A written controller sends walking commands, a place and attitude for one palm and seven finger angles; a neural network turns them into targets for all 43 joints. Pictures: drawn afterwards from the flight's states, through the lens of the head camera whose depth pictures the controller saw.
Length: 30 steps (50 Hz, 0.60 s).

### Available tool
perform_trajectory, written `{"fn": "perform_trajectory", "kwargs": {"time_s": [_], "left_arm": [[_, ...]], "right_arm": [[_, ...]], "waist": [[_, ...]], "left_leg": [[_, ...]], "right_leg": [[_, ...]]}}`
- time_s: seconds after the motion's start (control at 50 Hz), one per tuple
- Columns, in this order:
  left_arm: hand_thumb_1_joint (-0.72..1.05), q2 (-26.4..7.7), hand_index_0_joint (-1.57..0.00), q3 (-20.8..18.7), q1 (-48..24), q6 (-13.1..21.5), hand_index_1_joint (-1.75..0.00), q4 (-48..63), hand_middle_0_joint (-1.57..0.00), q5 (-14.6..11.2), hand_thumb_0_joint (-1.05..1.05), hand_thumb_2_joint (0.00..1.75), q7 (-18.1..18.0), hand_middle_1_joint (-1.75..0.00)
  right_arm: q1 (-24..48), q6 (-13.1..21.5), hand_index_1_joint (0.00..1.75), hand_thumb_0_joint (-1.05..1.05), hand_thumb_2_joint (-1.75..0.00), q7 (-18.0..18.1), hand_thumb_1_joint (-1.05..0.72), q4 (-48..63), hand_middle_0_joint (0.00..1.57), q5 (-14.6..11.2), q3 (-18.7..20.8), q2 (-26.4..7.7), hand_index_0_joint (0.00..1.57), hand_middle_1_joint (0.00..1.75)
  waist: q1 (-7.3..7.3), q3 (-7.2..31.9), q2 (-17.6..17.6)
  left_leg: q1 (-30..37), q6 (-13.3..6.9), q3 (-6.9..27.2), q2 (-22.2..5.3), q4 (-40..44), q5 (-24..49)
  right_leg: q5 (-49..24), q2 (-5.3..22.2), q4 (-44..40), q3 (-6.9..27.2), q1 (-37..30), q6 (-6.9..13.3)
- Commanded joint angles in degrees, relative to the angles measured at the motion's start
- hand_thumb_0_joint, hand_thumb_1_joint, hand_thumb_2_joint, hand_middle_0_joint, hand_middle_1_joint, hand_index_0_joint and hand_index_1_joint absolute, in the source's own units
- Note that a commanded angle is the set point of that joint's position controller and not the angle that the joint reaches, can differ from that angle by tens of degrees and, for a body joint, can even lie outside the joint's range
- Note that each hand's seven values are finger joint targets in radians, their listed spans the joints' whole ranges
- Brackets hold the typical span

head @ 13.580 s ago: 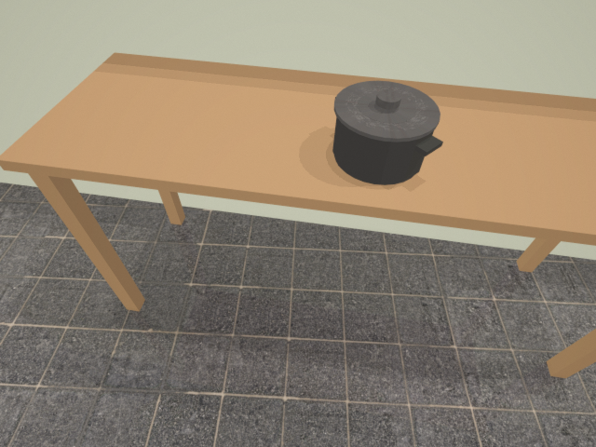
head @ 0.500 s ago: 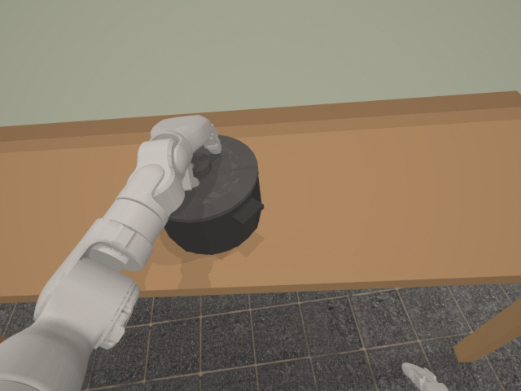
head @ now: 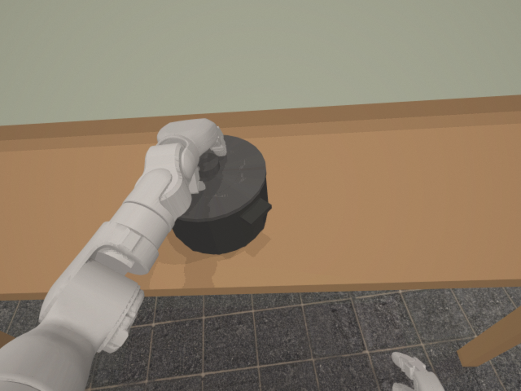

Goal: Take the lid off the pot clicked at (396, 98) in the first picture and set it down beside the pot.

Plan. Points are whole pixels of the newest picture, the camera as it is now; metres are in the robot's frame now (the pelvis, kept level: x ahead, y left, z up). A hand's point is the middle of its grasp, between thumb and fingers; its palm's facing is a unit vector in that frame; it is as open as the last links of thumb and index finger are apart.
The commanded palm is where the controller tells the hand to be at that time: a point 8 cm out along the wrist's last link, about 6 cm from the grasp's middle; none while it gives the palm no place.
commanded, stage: close the fingers and squeeze the knob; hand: left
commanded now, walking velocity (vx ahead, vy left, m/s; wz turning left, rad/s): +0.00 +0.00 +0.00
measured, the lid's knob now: (205, 165) +0.47 +0.10 +0.10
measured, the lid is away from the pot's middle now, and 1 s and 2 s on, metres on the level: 0.00 0.00 0.02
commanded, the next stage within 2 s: lift the lid straight up in 1.44 s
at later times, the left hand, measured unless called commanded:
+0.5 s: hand (198, 168) +0.44 +0.11 +0.12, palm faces -0.30 -0.07 -0.95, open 8.4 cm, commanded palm +0.42 +0.11 +0.18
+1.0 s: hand (200, 169) +0.43 +0.10 +0.12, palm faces -0.31 -0.07 -0.95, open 7.8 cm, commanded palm +0.41 +0.11 +0.18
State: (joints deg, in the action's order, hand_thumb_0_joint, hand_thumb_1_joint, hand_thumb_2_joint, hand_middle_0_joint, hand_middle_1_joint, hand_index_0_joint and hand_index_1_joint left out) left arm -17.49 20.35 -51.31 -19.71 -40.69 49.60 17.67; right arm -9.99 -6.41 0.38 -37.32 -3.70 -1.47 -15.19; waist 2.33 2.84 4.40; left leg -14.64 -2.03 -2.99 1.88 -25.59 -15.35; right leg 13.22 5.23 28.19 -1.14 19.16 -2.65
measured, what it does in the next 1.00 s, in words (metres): stands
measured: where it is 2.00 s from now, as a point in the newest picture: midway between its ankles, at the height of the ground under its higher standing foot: outside the picture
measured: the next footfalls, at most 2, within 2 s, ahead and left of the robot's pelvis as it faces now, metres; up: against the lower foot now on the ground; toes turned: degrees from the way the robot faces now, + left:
none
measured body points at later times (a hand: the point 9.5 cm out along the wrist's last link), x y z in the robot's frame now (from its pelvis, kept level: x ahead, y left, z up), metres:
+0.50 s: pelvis +0.00 +0.00 +0.00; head +0.02 -0.04 +0.45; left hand +0.45 +0.11 +0.17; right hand +0.14 -0.25 -0.13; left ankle -0.03 +0.10 -0.74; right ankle +0.01 -0.15 -0.74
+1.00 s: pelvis +0.00 +0.00 +0.00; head +0.02 -0.05 +0.45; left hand +0.44 +0.10 +0.17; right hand +0.15 -0.24 -0.13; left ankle -0.03 +0.10 -0.74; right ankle +0.01 -0.15 -0.74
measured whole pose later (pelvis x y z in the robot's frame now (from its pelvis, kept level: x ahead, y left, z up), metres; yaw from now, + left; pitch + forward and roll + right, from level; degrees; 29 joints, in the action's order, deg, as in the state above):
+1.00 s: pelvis +0.00 +0.00 +0.00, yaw +0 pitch +4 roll +1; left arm -17.5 20.9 -49.5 -20.6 -37.1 49.2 18.6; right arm -9.0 -6.7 -0.1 -37.3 -3.7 -1.3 -15.4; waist 2.0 2.6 5.0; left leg -13.9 -1.7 -2.4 1.6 -25.4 -15.5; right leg 13.6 4.9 28.0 -1.7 18.3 -2.4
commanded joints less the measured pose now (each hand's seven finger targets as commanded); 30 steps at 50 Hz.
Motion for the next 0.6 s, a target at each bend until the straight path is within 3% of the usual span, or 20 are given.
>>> {"fn": "perform_trajectory", "kwargs": {"time_s": [0.0,0.02,0.06,0.08,0.1,0.12,0.14,0.16,0.2,0.22,0.24,0.26,0.32,0.34,0.38,0.42,0.44,0.48,0.58], "left_arm": [[-0.13,-11.71,-0.64,-7.06,-25.8,0.2,-0.55,7.99,-0.64,0.29,0.0,1.17,-1.2,-0.55],[-0.12,-12.75,-0.63,-7.24,-27.24,0.36,-0.57,9.54,-0.63,0.67,0.0,1.16,-1.31,-0.57],[-0.1,-5.82,-0.63,-1.24,-27.5,-0.1,-0.62,9.16,-0.63,0.68,0.0,1.16,-0.79,-0.62],[-0.08,-6.62,-0.63,-2.33,-27.07,-0.15,-0.64,9.41,-0.63,0.7,0.0,1.15,-0.85,-0.64],[-0.07,-9.74,-0.62,-5.56,-26.45,0.29,-0.66,10.06,-0.62,0.23,0.0,1.15,-1.02,-0.66],[-0.06,-10.28,-0.62,-5.34,-27.0,0.23,-0.68,10.36,-0.62,0.6,0.0,1.15,-1.06,-0.68],[-0.05,-8.12,-0.62,-3.84,-26.14,0.09,-0.7,10.07,-0.62,0.4,0.0,1.14,-0.98,-0.7],[-0.04,-8.07,-0.62,-3.89,-25.08,-0.04,-0.72,8.61,-0.62,0.48,0.0,1.14,-0.95,-0.72],[-0.01,-11.05,-0.63,-6.8,-24.91,0.28,-0.75,9.26,-0.63,-0.05,0.0,1.13,-1.14,-0.75],[0.0,-11.5,-0.63,-6.44,-25.61,0.42,-0.77,11.15,-0.63,0.47,0.0,1.12,-1.15,-0.77],[0.01,-9.96,-0.63,-5.18,-25.21,0.42,-0.78,12.24,-0.63,0.6,0.0,1.11,-1.14,-0.78],[0.02,-7.81,-0.63,-3.48,-22.78,0.04,-0.8,9.96,-0.63,0.6,0.0,1.11,-0.88,-0.8],[0.06,-11.0,-0.64,-6.04,-23.74,-0.09,-0.84,9.03,-0.64,0.45,0.0,1.09,-1.06,-0.84],[0.07,-11.48,-0.64,-6.3,-24.83,-0.12,-0.85,10.1,-0.64,0.47,0.0,1.08,-1.15,-0.85],[0.1,-9.69,-0.65,-4.69,-24.61,-0.22,-0.87,10.82,-0.65,0.75,0.0,1.06,-0.99,-0.87],[0.13,-11.2,-0.66,-5.84,-24.23,0.15,-0.89,12.48,-0.66,0.87,0.0,1.04,-0.91,-0.89],[0.14,-9.14,-0.67,-4.31,-23.01,-0.2,-0.9,11.45,-0.67,0.87,0.0,1.03,-0.76,-0.9],[0.17,-8.44,-0.68,-3.37,-24.4,-0.68,-0.92,10.26,-0.68,0.86,0.0,1.01,-0.77,-0.92],[0.24,-10.24,-0.71,-5.59,-23.98,-0.74,-0.95,9.8,-0.71,0.55,0.0,0.95,-0.59,-0.95]], "right_arm": [[3.83,2.28,0.3,0.0,-0.9,0.42,-0.9,7.54,0.2,0.14,2.02,-6.92,0.2,0.3],[4.22,2.41,0.3,0.0,-0.9,0.57,-0.9,7.93,0.2,0.09,1.79,-6.68,0.2,0.3],[4.47,2.38,0.3,0.0,-0.9,0.27,-0.9,7.7,0.2,-0.29,1.83,-5.96,0.2,0.3],[3.96,2.41,0.3,0.0,-0.9,0.14,-0.9,7.59,0.2,-0.16,2.03,-6.04,0.2,0.3],[3.96,2.44,0.3,0.0,-0.9,0.24,-0.9,7.67,0.2,0.21,2.21,-6.63,0.2,0.3],[4.45,2.42,0.3,0.0,-0.9,0.24,-0.9,7.98,0.2,0.08,1.95,-6.46,0.2,0.3],[4.46,2.58,0.3,0.0,-0.9,0.19,-0.9,7.98,0.2,-0.01,1.94,-6.1,0.2,0.3],[3.95,2.57,0.3,0.0,-0.9,0.17,-0.9,7.56,0.2,-0.08,1.89,-6.2,0.2,0.3],[4.05,2.43,0.3,0.0,-0.9,0.18,-0.9,7.64,0.2,0.2,1.97,-6.86,0.2,0.3],[4.6,2.53,0.3,0.0,-0.9,0.18,-0.9,8.08,0.2,0.09,1.84,-6.55,0.2,0.3],[4.78,2.7,0.3,0.0,-0.9,0.09,-0.9,8.39,0.2,-0.02,1.99,-6.21,0.2,0.3],[4.91,2.66,0.3,0.0,-0.9,-0.04,-0.9,8.26,0.2,-0.21,1.9,-6.07,0.2,0.3],[4.62,2.36,0.3,0.0,-0.9,0.18,-0.9,7.76,0.2,-0.16,1.78,-6.65,0.2,0.3],[4.77,2.46,0.3,0.0,-0.9,0.24,-0.9,7.87,0.2,-0.17,1.81,-6.56,0.2,0.3],[4.7,2.59,0.3,0.0,-0.9,0.23,-0.9,7.88,0.2,-0.23,1.82,-6.33,0.2,0.3],[5.08,2.62,0.3,0.0,-0.9,0.1,-0.9,8.33,0.2,-0.11,1.86,-6.43,0.2,0.3],[5.36,2.64,0.3,0.0,-0.9,0.0,-0.9,8.38,0.2,-0.27,1.87,-6.13,0.2,0.3],[5.26,2.28,0.3,0.0,-0.9,-0.09,-0.9,7.93,0.2,-0.45,1.67,-6.23,0.2,0.3],[4.69,2.63,0.3,0.0,-0.9,0.29,-0.9,7.81,0.2,-0.12,1.73,-6.39,0.2,0.3]], "waist": [[0.26,18.37,-9.11],[0.1,20.52,-7.5],[1.11,18.32,-6.69],[0.84,18.73,-7.25],[0.47,19.7,-8.49],[0.43,20.56,-8.01],[0.48,19.77,-7.06],[0.55,18.36,-8.31],[0.04,18.91,-9.58],[-0.06,20.45,-8.24],[-0.01,21.1,-7.5],[0.25,18.6,-8.08],[0.2,18.09,-9.79],[0.09,18.3,-8.47],[0.23,19.34,-8.17],[-0.07,21.15,-7.75],[0.18,19.3,-7.32],[0.56,17.78,-7.79],[0.12,19.88,-8.5]], "left_leg": [[4.93,-1.49,2.57,0.24,2.47,15.98],[5.59,-1.53,2.3,0.41,2.77,16.34],[6.35,-1.33,2.54,0.23,2.66,17.38],[6.89,-1.38,2.79,0.08,2.38,18.55],[6.62,-1.58,2.83,0.06,1.96,19.16],[6.53,-1.48,2.56,0.2,2.37,18.23],[6.52,-1.54,2.45,0.35,2.29,18.34],[6.11,-1.52,2.52,0.28,2.27,19.0],[5.13,-1.59,2.68,0.27,2.34,18.88],[5.94,-1.6,2.42,0.33,2.6,18.92],[6.68,-1.65,2.47,0.37,2.28,19.8],[6.09,-1.59,2.36,0.35,2.18,19.95],[4.86,-1.62,2.07,0.42,2.57,17.43],[4.79,-1.61,2.03,0.5,2.69,16.49],[5.8,-1.65,2.28,0.48,2.28,19.01],[6.43,-1.65,2.32,0.39,2.04,20.38],[6.3,-1.63,2.16,0.44,1.81,20.35],[5.62,-1.38,2.34,0.36,2.33,18.44],[6.06,-1.61,2.24,0.55,1.85,19.5]], "right_leg": [[-17.28,-4.3,-1.08,-2.51,-9.47,4.62],[-17.87,-4.3,-0.71,-2.19,-10.72,4.54],[-17.53,-4.42,-0.67,-2.89,-7.93,4.61],[-18.11,-4.51,-0.64,-2.94,-8.06,4.64],[-19.16,-4.34,-0.81,-2.59,-9.32,4.74],[-18.86,-4.45,-0.58,-2.47,-10.06,4.53],[-19.08,-4.39,-0.61,-2.69,-9.59,4.59],[-19.64,-4.49,-0.69,-2.9,-9.35,4.59],[-20.25,-4.24,-0.87,-2.59,-10.81,4.66],[-20.43,-4.3,-0.65,-2.39,-11.59,4.51],[-20.96,-4.26,-0.5,-2.34,-11.69,4.53],[-20.71,-4.43,-0.64,-2.77,-10.3,4.52],[-19.53,-4.5,-1.1,-2.55,-10.79,4.35],[-19.24,-4.33,-1.1,-2.43,-10.98,4.39],[-20.93,-4.38,-0.62,-2.6,-10.92,4.47],[-21.72,-4.32,-0.42,-2.36,-12.09,4.47],[-21.74,-4.4,-0.48,-2.59,-10.84,4.49],[-19.75,-4.58,-0.72,-2.88,-9.54,4.48],[-21.56,-4.43,-0.41,-2.59,-11.17,4.44]]}}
